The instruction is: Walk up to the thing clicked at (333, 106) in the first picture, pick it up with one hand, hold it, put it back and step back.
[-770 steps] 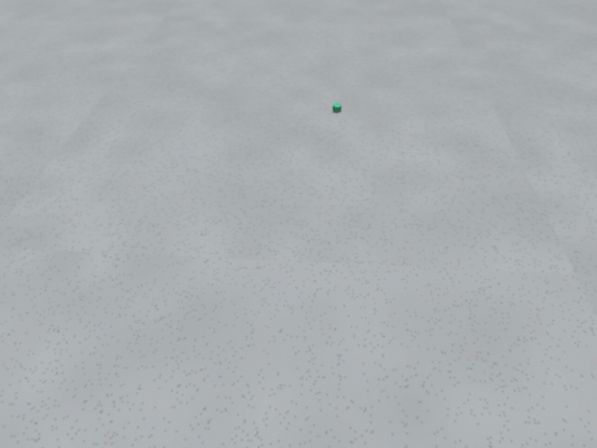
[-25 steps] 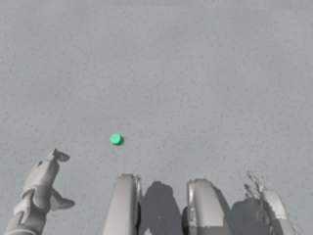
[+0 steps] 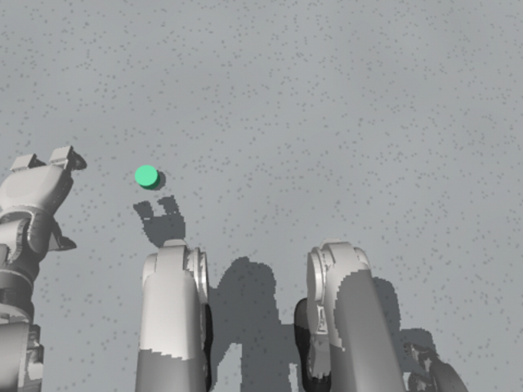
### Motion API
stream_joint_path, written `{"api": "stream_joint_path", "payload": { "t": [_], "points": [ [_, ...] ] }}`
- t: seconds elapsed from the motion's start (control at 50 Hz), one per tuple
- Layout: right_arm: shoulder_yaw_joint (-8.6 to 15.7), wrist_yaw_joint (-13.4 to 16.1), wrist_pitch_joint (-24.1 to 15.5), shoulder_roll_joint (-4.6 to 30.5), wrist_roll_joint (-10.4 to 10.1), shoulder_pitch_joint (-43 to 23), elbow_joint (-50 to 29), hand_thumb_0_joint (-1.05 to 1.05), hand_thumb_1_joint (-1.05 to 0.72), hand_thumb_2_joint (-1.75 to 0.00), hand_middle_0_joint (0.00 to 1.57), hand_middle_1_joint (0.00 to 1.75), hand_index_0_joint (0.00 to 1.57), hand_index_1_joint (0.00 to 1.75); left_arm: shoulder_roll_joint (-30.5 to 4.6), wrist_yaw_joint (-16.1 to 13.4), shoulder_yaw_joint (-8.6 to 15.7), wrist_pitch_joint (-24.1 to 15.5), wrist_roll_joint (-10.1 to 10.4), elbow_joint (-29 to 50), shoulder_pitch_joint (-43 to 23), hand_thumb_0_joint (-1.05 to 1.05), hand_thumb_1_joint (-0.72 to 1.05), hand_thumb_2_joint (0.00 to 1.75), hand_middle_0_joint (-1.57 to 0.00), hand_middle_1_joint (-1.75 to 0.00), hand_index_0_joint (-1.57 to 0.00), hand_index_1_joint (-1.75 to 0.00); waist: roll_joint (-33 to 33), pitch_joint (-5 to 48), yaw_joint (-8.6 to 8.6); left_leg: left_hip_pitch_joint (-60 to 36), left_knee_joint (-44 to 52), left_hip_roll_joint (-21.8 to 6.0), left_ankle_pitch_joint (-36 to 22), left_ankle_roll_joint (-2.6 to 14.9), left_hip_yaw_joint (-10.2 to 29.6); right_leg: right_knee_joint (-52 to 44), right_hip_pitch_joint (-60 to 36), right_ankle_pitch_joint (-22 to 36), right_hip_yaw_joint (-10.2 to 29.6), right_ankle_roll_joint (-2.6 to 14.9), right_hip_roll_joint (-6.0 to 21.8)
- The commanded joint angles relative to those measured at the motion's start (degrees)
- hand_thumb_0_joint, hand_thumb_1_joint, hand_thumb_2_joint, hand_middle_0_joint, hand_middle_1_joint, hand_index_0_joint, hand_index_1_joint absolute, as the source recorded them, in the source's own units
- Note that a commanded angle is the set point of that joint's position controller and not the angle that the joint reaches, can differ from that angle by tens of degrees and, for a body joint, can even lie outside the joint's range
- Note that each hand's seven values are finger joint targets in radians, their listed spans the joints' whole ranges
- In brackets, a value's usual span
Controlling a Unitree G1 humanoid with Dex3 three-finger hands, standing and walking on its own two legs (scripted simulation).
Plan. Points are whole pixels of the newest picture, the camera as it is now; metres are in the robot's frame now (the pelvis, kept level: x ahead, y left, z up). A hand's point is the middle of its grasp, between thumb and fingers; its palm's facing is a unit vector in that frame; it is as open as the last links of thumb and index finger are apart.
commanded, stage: rise first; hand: left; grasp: from above
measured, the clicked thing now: (147, 177) +0.51 +0.27 -0.37
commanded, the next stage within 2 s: none
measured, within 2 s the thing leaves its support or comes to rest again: neither
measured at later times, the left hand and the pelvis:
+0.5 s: hand (84, 191) +0.43 +0.34 -0.21, palm faces -0.45 -0.06 -0.89, open 14.1 cm; pelvis +0.01 +0.00 -0.05, yaw -2 degrees
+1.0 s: hand (98, 184) +0.45 +0.33 -0.24, palm faces -0.45 -0.08 -0.89, open 14.2 cm; pelvis +0.02 +0.00 -0.06, yaw -4 degrees
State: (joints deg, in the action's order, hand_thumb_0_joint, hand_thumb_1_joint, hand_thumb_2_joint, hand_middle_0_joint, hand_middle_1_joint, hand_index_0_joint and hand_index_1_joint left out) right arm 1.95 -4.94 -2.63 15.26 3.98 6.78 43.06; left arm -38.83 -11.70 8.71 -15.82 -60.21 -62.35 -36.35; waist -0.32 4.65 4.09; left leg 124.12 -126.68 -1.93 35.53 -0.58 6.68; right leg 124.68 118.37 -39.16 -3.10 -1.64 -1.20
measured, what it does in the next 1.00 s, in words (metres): lowers itself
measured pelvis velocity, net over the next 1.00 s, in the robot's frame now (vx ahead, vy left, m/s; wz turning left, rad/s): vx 0.02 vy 0.00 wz -0.07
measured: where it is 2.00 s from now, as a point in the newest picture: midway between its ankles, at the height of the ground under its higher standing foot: (256, 363)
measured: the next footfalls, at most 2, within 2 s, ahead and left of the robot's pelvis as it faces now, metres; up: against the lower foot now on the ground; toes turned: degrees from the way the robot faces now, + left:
none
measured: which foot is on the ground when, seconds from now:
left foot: down 0.00-1.00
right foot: down 0.00-1.00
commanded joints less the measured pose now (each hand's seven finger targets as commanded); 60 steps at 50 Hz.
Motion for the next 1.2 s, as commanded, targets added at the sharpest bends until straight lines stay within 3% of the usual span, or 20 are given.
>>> {"api": "stream_joint_path", "payload": {
  "t": [0.0,0.04,0.12,0.18,0.28,0.32,0.36,0.42,0.5,0.56,0.74,0.78,0.86,0.9,0.96,0.98,1.04,1.06,1.18],
  "points": [
    [3.7,0.5,0.1,13.1,0.5,7.3,-3.1,0.00,-0.89,-0.90,0.20,0.30,0.20,0.30,-20.6,-4.4,4.2,-1.6,-3.6,5.2,-18.2,0.00,-0.55,1.03,-0.07,-0.99,-0.06,-1.00,-11.0,36.7,-0.16,-29.6,13.5,1.3,1.3,1.78,-2.9,-12.5,-9.7,2.1,-4.2,3.89,-1.2],
    [3.3,0.3,0.6,12.8,0.9,7.7,-2.7,0.00,-0.89,-0.90,0.20,0.30,0.20,0.30,-18.8,-5.3,3.0,-1.7,-4.9,0.3,-17.2,0.00,-0.54,1.02,-0.08,-0.97,-0.07,-0.98,-9.0,34.3,1.01,-27.7,12.0,1.4,0.2,1.98,-3.2,-12.3,-8.6,2.9,-4.5,3.86,-1.4],
    [2.7,-0.1,1.1,13.2,1.9,7.7,-1.9,0.00,-0.90,-0.90,0.20,0.30,0.20,0.30,-22.1,-7.4,3.8,-2.4,-8.3,-1.2,-20.7,0.00,-0.54,1.01,-0.08,-0.97,-0.08,-0.97,-12.4,35.2,0.58,-27.3,10.4,1.5,-0.7,1.79,-3.4,-10.1,-6.9,3.7,-4.7,3.96,-1.3],
    [2.6,-0.6,1.5,13.3,2.6,8.4,-1.4,0.00,-0.90,-0.90,0.20,0.30,0.20,0.30,-20.7,-8.4,2.6,-2.8,-10.2,-3.8,-21.8,0.00,-0.54,1.01,-0.08,-0.97,-0.08,-0.97,-12.0,35.5,2.00,-27.4,8.8,1.5,-2.5,1.75,-3.2,-8.7,-6.3,5.6,-5.3,3.88,-1.6],
    [2.4,-0.9,1.7,13.6,3.6,8.4,-0.8,0.00,-0.90,-0.90,0.20,0.30,0.20,0.30,-22.9,-10.5,3.3,-3.4,-12.6,-5.0,-24.5,0.00,-0.52,0.99,-0.08,-0.99,-0.08,-0.98,-13.6,37.2,2.31,-27.3,6.5,1.3,-4.5,1.76,-3.3,-7.0,-5.7,7.3,-5.7,3.72,-1.9],
    [2.2,-1.1,1.6,13.7,4.0,8.6,-0.4,0.00,-0.90,-0.90,0.20,0.30,0.20,0.30,-22.0,-11.2,2.5,-3.4,-12.5,-6.5,-25.9,0.00,-0.53,0.99,-0.07,-1.00,-0.08,-0.99,-13.0,35.4,3.63,-25.7,5.8,1.2,-4.2,1.93,-3.3,-6.9,-5.1,7.5,-5.8,3.56,-1.9],
    [2.0,-1.1,1.6,13.5,4.2,8.5,-0.2,0.00,-0.90,-0.90,0.20,0.30,0.20,0.30,-23.7,-12.0,3.9,-3.1,-12.4,-6.9,-26.3,0.00,-0.53,0.99,-0.08,-0.99,-0.08,-0.99,-13.0,36.0,2.88,-25.3,5.3,1.2,-4.3,1.95,-3.5,-6.7,-5.5,7.4,-5.8,3.61,-2.0],
    [1.7,-1.3,1.4,13.6,5.0,8.8,0.0,0.00,-0.90,-0.90,0.20,0.30,0.20,0.30,-22.8,-12.7,3.3,-2.5,-12.7,-7.8,-27.3,0.00,-0.54,0.99,-0.07,-1.01,-0.07,-1.01,-13.5,37.1,4.03,-25.4,4.1,1.0,-5.4,2.04,-3.6,-6.1,-6.0,8.8,-6.1,3.43,-2.1],
    [1.0,-1.3,1.4,12.9,5.3,8.8,0.2,0.00,-0.91,-0.90,0.20,0.30,0.20,0.30,-24.7,-12.9,3.9,-1.9,-12.6,-8.1,-28.0,0.00,-0.56,1.00,-0.07,-1.01,-0.07,-1.01,-13.5,37.9,3.70,-23.6,2.8,1.0,-6.9,2.21,-4.0,-5.8,-8.7,10.5,-5.6,3.17,-2.3],
    [1.2,-1.3,1.4,13.6,5.2,8.7,0.4,0.00,-0.91,-0.90,0.20,0.30,0.20,0.30,-23.7,-12.7,3.2,-1.5,-12.5,-9.3,-27.8,0.00,-0.57,1.01,-0.06,-1.02,-0.06,-1.02,-13.6,36.7,4.46,-24.2,2.4,0.7,-6.9,2.12,-3.2,-4.6,-6.1,10.5,-6.2,3.40,-2.5],
    [-0.2,-1.7,1.8,13.4,5.7,8.6,0.4,0.00,-0.90,-0.90,0.20,0.30,0.20,0.30,-24.8,-13.1,3.9,-1.5,-12.5,-10.6,-27.0,0.00,-0.57,1.02,-0.06,-1.03,-0.06,-1.03,-14.9,36.5,4.39,-23.6,1.2,0.8,-8.5,2.08,-3.0,-3.4,-7.0,12.1,-6.5,3.33,-2.8],
    [-0.1,-1.7,1.8,13.8,5.8,8.8,0.2,0.00,-0.90,-0.90,0.20,0.30,0.20,0.30,-24.7,-13.3,3.8,-1.4,-12.4,-10.5,-28.0,0.00,-0.57,1.02,-0.06,-1.02,-0.05,-1.02,-14.0,36.2,5.40,-23.1,0.6,0.6,-8.2,2.16,-2.8,-3.6,-6.6,12.1,-6.7,3.21,-2.8],
    [-0.6,-1.8,1.6,13.7,5.9,8.9,0.3,0.00,-0.90,-0.90,0.20,0.30,0.20,0.30,-24.9,-13.5,3.5,-1.6,-12.5,-11.6,-28.5,0.00,-0.57,1.01,-0.06,-1.03,-0.06,-1.03,-14.8,34.7,5.57,-21.5,0.5,0.7,-7.1,2.09,-2.9,-3.5,-6.5,11.4,-6.7,3.30,-2.9],
    [-0.6,-1.8,1.7,13.8,5.9,8.9,0.3,0.00,-0.90,-0.90,0.20,0.30,0.20,0.30,-25.9,-13.9,4.5,-1.7,-12.3,-10.6,-28.5,0.00,-0.56,1.01,-0.06,-1.02,-0.06,-1.02,-14.6,36.1,5.03,-22.0,0.3,0.6,-7.3,2.00,-2.8,-3.2,-6.8,11.6,-6.8,3.33,-3.0],
    [-0.9,-2.0,1.6,14.1,6.3,9.2,0.4,0.00,-0.90,-0.90,0.20,0.30,0.20,0.30,-25.2,-14.0,3.8,-1.5,-12.5,-11.0,-28.7,0.00,-0.56,1.00,-0.06,-1.03,-0.06,-1.03,-15.7,36.1,5.98,-22.7,-0.2,0.5,-8.6,2.06,-2.7,-2.5,-6.9,12.8,-6.9,3.10,-3.0],
    [-0.9,-1.9,1.6,14.1,6.2,8.9,0.3,0.00,-0.90,-0.90,0.20,0.30,0.20,0.30,-25.6,-14.1,3.9,-1.5,-12.4,-11.1,-28.9,0.00,-0.61,1.08,-0.07,-0.99,-0.04,-1.02,-15.8,36.2,5.92,-22.6,-0.4,0.4,-8.3,1.98,-2.6,-2.5,-6.5,12.5,-6.9,3.16,-3.0],
    [-1.2,-2.1,1.4,14.4,6.4,9.3,0.2,0.00,-0.91,-0.90,0.20,0.30,0.20,0.30,-25.2,-14.2,3.2,-1.3,-12.6,-12.4,-29.6,0.00,-0.57,1.02,-0.07,-1.01,-0.06,-1.02,-14.8,34.0,6.91,-21.0,-0.4,0.5,-6.8,2.10,-2.4,-2.8,-5.9,11.5,-7.2,3.18,-2.9],
    [-1.3,-2.1,1.3,14.3,6.3,9.4,0.4,0.00,-0.90,-0.90,0.20,0.30,0.20,0.30,-24.9,-14.3,3.2,-1.1,-12.5,-12.8,-28.8,0.00,-0.57,1.02,-0.07,-1.02,-0.06,-1.02,-15.5,34.1,6.27,-21.3,0.0,0.5,-6.7,1.95,-2.4,-2.5,-5.8,11.2,-7.3,3.29,-3.0],
    [-1.6,-2.2,1.0,14.7,6.3,9.1,-0.2,0.00,-0.90,-0.90,0.20,0.30,0.20,0.30,-24.9,-14.6,2.7,-0.7,-12.7,-12.7,-29.7,0.00,-0.56,1.01,-0.08,-1.02,-0.07,-1.02,-15.9,33.1,7.28,-21.0,0.0,0.4,-5.8,1.91,-2.1,-2.4,-5.1,10.9,-7.7,3.24,-2.9]
  ]
}}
